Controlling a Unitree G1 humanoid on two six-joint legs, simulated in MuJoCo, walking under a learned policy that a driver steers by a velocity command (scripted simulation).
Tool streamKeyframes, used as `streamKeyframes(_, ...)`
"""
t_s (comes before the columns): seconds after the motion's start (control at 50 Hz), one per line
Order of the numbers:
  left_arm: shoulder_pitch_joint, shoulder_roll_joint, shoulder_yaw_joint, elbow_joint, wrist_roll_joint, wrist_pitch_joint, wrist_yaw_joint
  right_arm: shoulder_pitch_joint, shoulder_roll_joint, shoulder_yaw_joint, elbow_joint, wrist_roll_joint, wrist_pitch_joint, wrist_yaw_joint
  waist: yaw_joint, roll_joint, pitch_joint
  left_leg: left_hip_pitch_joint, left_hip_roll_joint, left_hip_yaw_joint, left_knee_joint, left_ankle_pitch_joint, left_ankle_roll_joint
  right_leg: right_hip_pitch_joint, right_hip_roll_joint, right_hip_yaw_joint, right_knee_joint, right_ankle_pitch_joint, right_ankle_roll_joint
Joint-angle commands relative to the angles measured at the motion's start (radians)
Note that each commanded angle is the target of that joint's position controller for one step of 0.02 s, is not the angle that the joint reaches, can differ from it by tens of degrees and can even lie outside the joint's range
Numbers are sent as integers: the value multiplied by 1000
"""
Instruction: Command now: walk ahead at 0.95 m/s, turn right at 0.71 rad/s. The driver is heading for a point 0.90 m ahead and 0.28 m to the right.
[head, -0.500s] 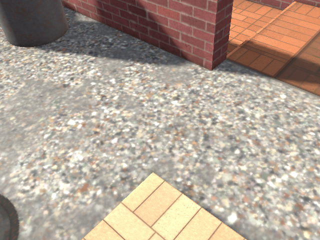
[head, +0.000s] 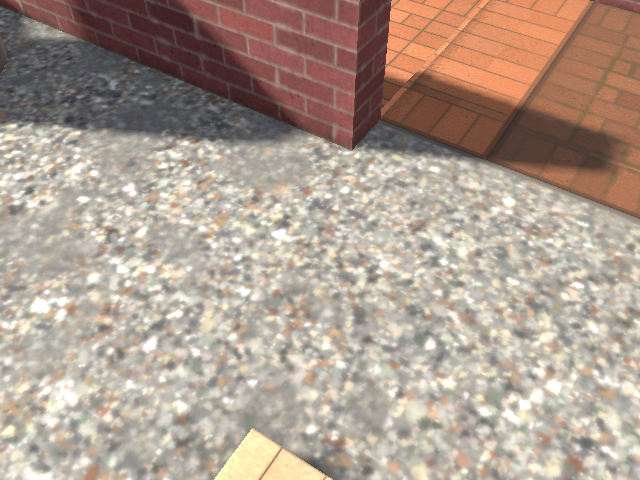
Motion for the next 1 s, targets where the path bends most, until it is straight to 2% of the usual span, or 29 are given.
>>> streamKeyframes(0.02,-99,23,2,-121,17,21,-28,129,-72,-25,16,25,-26,-8,-53,147,73,191,285,-296,-387,-115,66,-356,-100,33,70,76,14)
streamKeyframes(0.12,-281,15,-10,-203,14,50,-64,145,-52,-18,92,27,-56,-1,-11,104,191,124,219,16,-469,197,28,-409,-90,-27,-125,284,11)
streamKeyframes(0.18,-395,34,-18,-239,16,37,-102,156,-113,-32,128,27,-63,-23,-12,59,216,102,176,162,-525,431,1,-218,-36,-164,-420,382,-25)
streamKeyframes(0.22,-211,82,8,-170,6,32,-91,100,-175,-42,112,25,-70,-32,93,77,72,159,181,214,-309,1057,-16,36,52,-238,-318,448,-86)
streamKeyframes(0.24,-166,108,18,-148,-1,23,-80,96,-177,-43,100,37,-68,-33,109,80,31,180,155,216,-204,1117,-20,130,87,-267,-402,530,-92)
streamKeyframes(0.26,-91,118,25,-125,21,19,-69,76,-180,-42,112,50,-63,-43,166,110,-15,240,187,204,-84,1073,-37,201,67,-210,-462,628,-120)
streamKeyframes(0.3,287,233,84,-23,17,35,-18,-36,-268,-77,76,40,-10,-29,347,98,-134,21,194,136,591,1156,21,633,138,-178,-441,131,-179)
streamKeyframes(0.32,245,322,127,-21,-15,65,0,-41,-178,-65,25,38,-18,-11,278,-281,-80,-412,-46,116,1162,25,-43,850,28,67,-542,130,-297)
streamKeyframes(0.34,106,353,117,-81,-2,63,-4,-22,-133,-30,-62,22,-40,-18,150,-276,-142,-619,-50,-45,1192,-208,-61,843,-87,407,-704,254,-387)
streamKeyframes(0.38,16,257,91,-129,23,37,20,-44,-167,-20,-51,9,-61,-10,61,135,-46,-550,48,-193,891,-128,-48,566,-179,664,-974,-38,-329)
streamKeyframes(0.4,-22,262,89,-129,25,19,32,-44,-164,-18,-63,4,-50,-1,-1,88,23,-456,85,-243,773,-130,-51,370,-182,682,-956,-45,-324)
streamKeyframes(0.44,-96,227,71,-136,32,-15,33,-108,-170,-20,-57,-19,2,-6,-53,175,106,-268,114,-257,555,-193,-72,55,-123,559,-942,-12,-282)
streamKeyframes(0.48,-113,261,79,-115,32,-30,25,-163,-109,7,-87,-19,21,16,-56,92,78,-21,68,-137,364,-60,-85,-119,-30,418,-1008,29,-244)
streamKeyframes(0.52,-85,209,71,-88,17,-55,15,-173,-122,-3,-69,4,4,26,-37,86,71,-40,103,-214,308,478,-51,-81,6,372,-925,-33,-190)
streamKeyframes(0.54,-77,193,67,-71,0,-59,19,-210,-113,7,-85,-7,-4,38,-30,102,81,-9,85,-203,167,599,-41,-99,53,347,-906,-149,-151)
streamKeyframes(0.64,31,157,57,-2,13,-42,25,-287,-76,19,-74,3,-18,54,63,-11,109,50,42,-149,-126,674,-30,102,57,315,-719,-157,-89)
streamKeyframes(0.68,33,161,54,11,23,-23,46,-165,-117,-5,-16,-4,-32,33,10,0,113,60,77,-160,-301,682,-24,253,71,288,-506,-36,-81)
streamKeyframes(0.72,-61,176,58,-16,7,-10,38,187,-208,-56,88,-9,-23,17,-182,59,-17,420,142,-222,-242,555,44,60,125,188,3,-5,-61)
streamKeyframes(0.74,-114,83,35,-62,-6,-23,26,336,-222,-63,131,-22,-24,24,-211,153,-101,641,192,-231,-3,564,35,-194,178,145,289,-331,-50)
streamKeyframes(0.76,-41,27,8,-88,-14,-41,42,344,-186,-50,143,-25,-31,32,-128,254,-117,770,299,-346,93,765,10,-420,118,157,313,-289,-59)
streamKeyframes(0.78,-17,40,0,-68,-6,-40,57,336,-218,-73,139,-20,-27,28,-122,303,-160,798,381,-555,-3,475,121,-572,105,103,414,-226,-51)
streamKeyframes(0.8,-79,67,-4,-87,24,-33,54,274,-265,-98,138,-12,-31,11,-125,341,-154,695,481,-883,-226,-244,254,-692,73,100,462,-181,-34)
streamKeyframes(0.82,-236,121,7,-108,40,-34,41,224,-144,-60,130,-8,-43,10,-124,94,37,472,435,-822,-343,-336,236,-687,16,149,297,-76,-12)
streamKeyframes(0.86,-303,82,-2,-124,58,-28,-6,207,-101,-35,193,1,-66,5,-51,-2,179,215,359,-637,-306,128,201,-580,-3,186,121,-22,28)
streamKeyframes(0.9,-318,37,-22,-134,59,-20,-34,156,-63,-15,219,29,-66,8,-6,53,143,44,186,-299,-353,575,117,-328,29,51,-124,59,54)
streamKeyframes(0.92,-311,2,-41,-158,56,-27,-39,123,-92,-18,220,39,-70,11,28,160,132,-14,176,-232,-332,796,115,-204,15,8,-318,136,49)
streamKeyframes(0.96,-322,-18,-60,-134,38,-34,-44,153,-80,-16,251,61,-68,19,6,143,89,-59,120,-138,-350,865,92,58,70,-119,-501,274,33)
streamKeyframes(0.98,-366,15,-41,-158,-35,-50,-24,137,-173,-39,233,107,-68,-11,9,136,28,33,145,-177,-305,896,105,81,83,-68,-554,286,43)
streamKeyframes(1.0,-347,61,-33,-165,-33,-55,-18,133,-201,-43,239,117,-66,-25,46,123,-9,113,166,-169,-250,1012,95,114,100,-62,-629,321,25)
